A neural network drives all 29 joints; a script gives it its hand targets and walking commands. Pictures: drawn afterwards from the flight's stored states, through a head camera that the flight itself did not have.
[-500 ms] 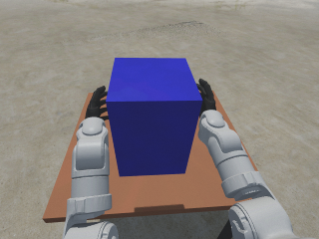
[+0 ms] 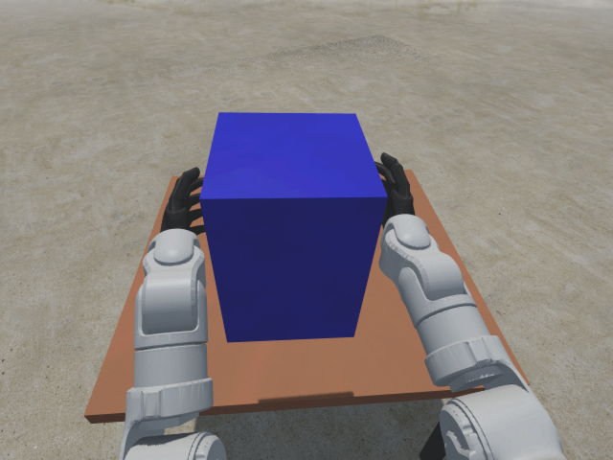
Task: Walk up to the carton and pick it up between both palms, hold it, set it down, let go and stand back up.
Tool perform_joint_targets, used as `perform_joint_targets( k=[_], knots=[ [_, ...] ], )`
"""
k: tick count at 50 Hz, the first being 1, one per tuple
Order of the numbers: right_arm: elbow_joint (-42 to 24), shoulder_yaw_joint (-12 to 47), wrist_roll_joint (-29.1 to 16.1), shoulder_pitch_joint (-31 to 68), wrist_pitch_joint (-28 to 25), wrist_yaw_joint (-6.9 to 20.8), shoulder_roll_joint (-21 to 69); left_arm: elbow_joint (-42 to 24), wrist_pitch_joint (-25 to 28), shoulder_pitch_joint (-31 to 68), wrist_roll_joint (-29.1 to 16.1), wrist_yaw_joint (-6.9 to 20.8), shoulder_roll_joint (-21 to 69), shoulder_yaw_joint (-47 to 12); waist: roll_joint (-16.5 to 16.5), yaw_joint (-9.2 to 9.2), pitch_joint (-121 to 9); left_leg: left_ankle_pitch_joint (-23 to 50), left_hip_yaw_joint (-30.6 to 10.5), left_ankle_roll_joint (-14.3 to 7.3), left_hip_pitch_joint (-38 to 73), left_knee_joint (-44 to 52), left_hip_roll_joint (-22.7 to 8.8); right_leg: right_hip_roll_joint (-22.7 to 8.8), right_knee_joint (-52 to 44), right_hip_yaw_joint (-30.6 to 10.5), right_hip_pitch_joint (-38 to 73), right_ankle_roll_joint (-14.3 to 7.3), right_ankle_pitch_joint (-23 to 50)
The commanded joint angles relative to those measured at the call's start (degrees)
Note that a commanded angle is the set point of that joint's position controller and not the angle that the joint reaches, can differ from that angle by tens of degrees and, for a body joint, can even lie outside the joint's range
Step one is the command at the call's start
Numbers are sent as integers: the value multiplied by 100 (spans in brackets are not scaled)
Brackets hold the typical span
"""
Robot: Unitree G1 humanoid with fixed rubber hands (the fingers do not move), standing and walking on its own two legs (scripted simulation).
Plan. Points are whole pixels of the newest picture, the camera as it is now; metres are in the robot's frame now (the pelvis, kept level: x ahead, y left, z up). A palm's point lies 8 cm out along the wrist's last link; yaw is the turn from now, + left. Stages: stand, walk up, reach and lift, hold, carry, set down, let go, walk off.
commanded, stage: hold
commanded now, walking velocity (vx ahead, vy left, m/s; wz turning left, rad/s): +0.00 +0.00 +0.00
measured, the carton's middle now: (290, 230) +0.39 +0.00 +0.15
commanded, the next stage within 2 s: set down in 0.34 s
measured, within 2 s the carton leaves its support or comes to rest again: neither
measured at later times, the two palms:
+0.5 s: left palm (170, 229) +0.36 +0.15 +0.19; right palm (385, 205) +0.37 -0.12 +0.19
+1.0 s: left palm (183, 264) +0.36 +0.14 +0.13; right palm (377, 236) +0.38 -0.12 +0.13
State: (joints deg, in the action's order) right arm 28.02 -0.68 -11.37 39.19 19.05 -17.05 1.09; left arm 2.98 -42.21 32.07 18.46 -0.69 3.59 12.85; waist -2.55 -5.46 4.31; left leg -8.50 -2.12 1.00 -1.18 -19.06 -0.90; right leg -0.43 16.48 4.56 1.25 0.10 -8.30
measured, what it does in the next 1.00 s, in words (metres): stands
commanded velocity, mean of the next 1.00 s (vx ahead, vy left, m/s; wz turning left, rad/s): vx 0.00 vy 0.00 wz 0.00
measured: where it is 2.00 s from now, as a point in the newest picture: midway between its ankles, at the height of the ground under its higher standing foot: outside the picture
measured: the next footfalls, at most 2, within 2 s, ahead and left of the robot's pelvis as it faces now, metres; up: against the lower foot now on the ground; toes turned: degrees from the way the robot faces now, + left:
none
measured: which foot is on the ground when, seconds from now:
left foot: down 0.00-1.00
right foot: down 0.00-1.00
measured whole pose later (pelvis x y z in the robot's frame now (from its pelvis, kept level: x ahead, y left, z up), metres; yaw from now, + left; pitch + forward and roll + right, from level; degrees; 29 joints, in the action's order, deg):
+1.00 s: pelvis +0.02 -0.01 +0.00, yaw +1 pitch -7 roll -1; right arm 36.5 -1.9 -6.1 32.5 -1.6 -11.6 1.9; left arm 7.8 -25.3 23.5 19.3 -4.3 6.6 10.5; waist -2.6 -2.2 4.9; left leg -10.2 -3.3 1.6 -3.3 -20.2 -1.3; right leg 0.1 15.7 5.7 0.4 -0.6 -9.4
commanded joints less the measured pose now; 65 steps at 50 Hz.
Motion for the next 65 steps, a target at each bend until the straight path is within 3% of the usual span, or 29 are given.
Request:
perform_joint_targets(
  k=[1, 7, 13, 16, 17, 18, 21, 26, 31, 36, 40, 42, 46, 49, 53, 56, 57, 60, 65],
  knots=[
    [-1661, 2396, -422, 4271, -334, 755, 3619, -688, 664, 4559, -990, 702, 3308, -2860, 328, 39, -2745, 707, 210, 19, 402, 178, 400, 287, -55, -19, 590, 381, 812],
    [-1233, 1988, -191, 4386, -384, 878, 3545, -314, 670, 4749, -897, 686, 3436, -2709, 432, 18, -2543, 298, 224, -10, 370, 323, 308, 310, -113, 19, 309, 291, 231],
    [-1060, 2023, -276, 4406, -399, 868, 3578, -194, 644, 4623, -802, 703, 3467, -2555, 362, 66, -2535, 697, 242, 23, 408, 245, 326, 345, -85, 17, 540, 303, 615],
    [-1276, 2084, -376, 4394, -435, 815, 3547, -375, 665, 4634, -914, 721, 3531, -2759, 456, -71, -2805, 1088, 209, 125, 591, 117, 345, 358, -43, 37, 603, 331, 957],
    [-1397, 2158, -427, 4431, -452, 807, 3535, -491, 689, 4660, -978, 700, 3544, -2822, 487, -58, -2876, 1221, 195, 152, 621, 68, 343, 378, -34, 55, 585, 320, 1003],
    [-1540, 2243, -519, 4440, -429, 860, 3493, -576, 618, 4347, -819, 697, 3480, -2787, 685, 199, -2792, 1367, 184, 101, 530, -15, 371, 341, -43, 35, 672, 232, 833],
    [-1714, 2194, -477, 4674, -571, 927, 3481, -645, 685, 4513, -887, 687, 3388, -2785, 651, 269, -2863, 1195, 223, 39, 396, 9, 368, 304, 2, 37, 586, 225, 691],
    [-1465, 1801, 71, 4360, -1063, 1028, 3328, -421, 1083, 4181, -733, 768, 3395, -2626, 413, 255, -2749, 950, 308, 2, 466, 100, 326, 297, -47, 158, 450, 199, 551],
    [-663, 1315, 717, 3624, -1594, 1191, 2915, 125, 1422, 3430, -377, 975, 3226, -2263, 295, 219, -2203, 979, 398, 4, 517, 255, 254, 268, -163, 287, 510, 118, 444],
    [-518, 1191, 946, 3372, -2103, 1273, 2708, 166, 1654, 3100, -315, 1055, 3253, -2367, 357, 109, -2197, 1604, 427, 101, 599, 139, 243, 255, -173, 362, 780, 107, 937],
    [-983, 1728, 688, 3548, -2538, 1269, 2911, -373, 2050, 3278, -550, 814, 3561, -3028, 571, 115, -3017, 3010, 297, 264, 923, -293, 207, 315, 34, 339, 953, 90, 1994],
    [-1148, 1994, 578, 3584, -2637, 1265, 3009, -526, 2222, 3303, -622, 666, 3648, -3256, 618, 173, -3301, 3295, 239, 289, 948, -414, 202, 328, 99, 294, 949, 99, 2193],
    [-1049, 2154, 569, 3421, -2641, 1284, 3073, -552, 2370, 3270, -682, 512, 3673, -3377, 613, 229, -3228, 2778, 202, 246, 676, -304, 207, 282, 104, 224, 830, 111, 2044],
    [-1015, 2211, 574, 3446, -2630, 1329, 3113, -434, 2443, 3263, -697, 428, 3610, -3305, 525, 391, -3264, 2169, 227, 149, 415, -168, 218, 224, 112, 162, 745, 127, 1782],
    [-619, 2085, 724, 3485, -2546, 1399, 3165, 181, 2448, 3103, -555, 404, 3480, -2883, 284, 627, -2997, 1302, 311, -63, -6, 48, 233, 154, 90, 92, 626, 179, 1272],
    [-224, 1814, 909, 3554, -2521, 1470, 3222, 458, 2483, 3262, -522, 423, 3465, -2613, 147, 699, -2802, 745, 378, -153, -223, 250, 213, 126, 9, 62, 460, 167, 704],
    [-146, 1771, 934, 3601, -2537, 1498, 3269, 506, 2523, 3326, -521, 420, 3456, -2538, 112, 781, -2867, 719, 398, -184, -243, 279, 205, 123, -5, 61, 433, 164, 615],
    [359, 1417, 1140, 3541, -2587, 1575, 3272, 783, 2665, 3532, -431, 408, 3505, -2352, 197, 765, -2697, 610, 474, -154, -264, 365, 187, 121, -62, 70, 315, 124, 311],
    [1006, 1045, 1412, 3470, -2787, 1660, 3397, 1192, 3028, 3693, -366, 384, 3650, -2167, 228, 733, -2850, 915, 554, -94, -214, 289, 166, 137, -52, 84, 216, 132, 513]
  ],
)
